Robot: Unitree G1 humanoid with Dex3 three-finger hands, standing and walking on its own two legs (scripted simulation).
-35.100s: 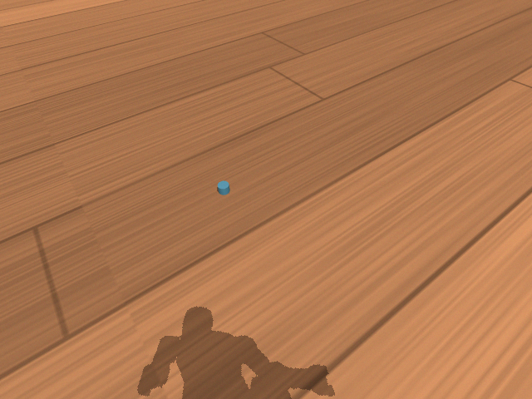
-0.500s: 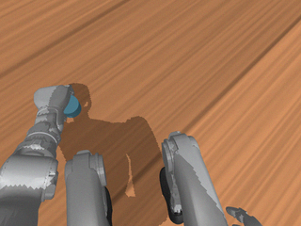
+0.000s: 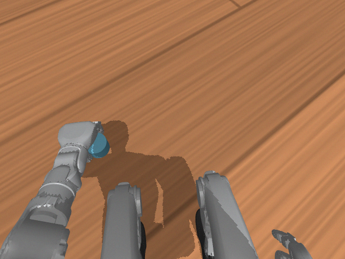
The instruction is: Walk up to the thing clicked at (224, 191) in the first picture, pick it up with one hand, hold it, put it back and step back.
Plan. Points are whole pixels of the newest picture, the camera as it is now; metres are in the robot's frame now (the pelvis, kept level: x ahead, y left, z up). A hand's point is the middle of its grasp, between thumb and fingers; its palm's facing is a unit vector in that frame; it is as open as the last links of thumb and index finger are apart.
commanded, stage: lift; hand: left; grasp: from above
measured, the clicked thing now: (97, 145) +0.43 +0.19 -0.16
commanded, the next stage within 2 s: hold in 1.04 s
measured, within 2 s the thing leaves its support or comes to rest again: neither
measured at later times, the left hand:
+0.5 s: hand (38, 137) +0.37 +0.22 +0.08, palm faces -0.45 -0.07 -0.89, open 8.6 cm
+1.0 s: hand out of the picture +0.38 +0.22 +0.18, palm faces -0.45 -0.07 -0.89, open 8.7 cm
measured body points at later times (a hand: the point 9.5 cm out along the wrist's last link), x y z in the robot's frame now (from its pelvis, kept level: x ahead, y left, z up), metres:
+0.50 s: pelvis +0.03 +0.00 +0.18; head +0.12 +0.00 +0.62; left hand +0.39 +0.22 +0.13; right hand +0.14 -0.26 +0.05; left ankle +0.08 +0.13 -0.42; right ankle +0.10 -0.14 -0.42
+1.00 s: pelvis +0.07 +0.00 +0.27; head +0.12 +0.00 +0.72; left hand +0.39 +0.22 +0.23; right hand +0.15 -0.26 +0.14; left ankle +0.08 +0.13 -0.42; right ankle +0.10 -0.14 -0.42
